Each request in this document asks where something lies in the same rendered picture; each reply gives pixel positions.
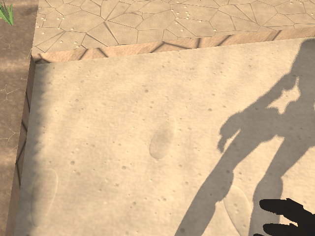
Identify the right robot hand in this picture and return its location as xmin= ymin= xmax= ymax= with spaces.
xmin=253 ymin=198 xmax=315 ymax=236

